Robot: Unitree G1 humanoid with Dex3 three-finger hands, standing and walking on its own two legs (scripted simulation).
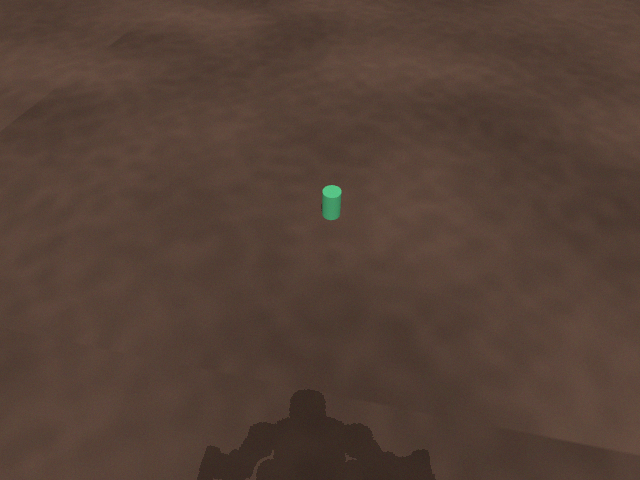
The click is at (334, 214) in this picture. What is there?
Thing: squat round
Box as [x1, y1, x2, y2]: [322, 185, 341, 219]
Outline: 328,185 324,187 322,191 322,214 327,219 335,219 339,215 341,191 337,186
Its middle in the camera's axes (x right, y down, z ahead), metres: +0.04 -0.16 +1.71
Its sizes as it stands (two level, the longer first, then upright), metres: 0.082 0.082 0.135
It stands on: the floor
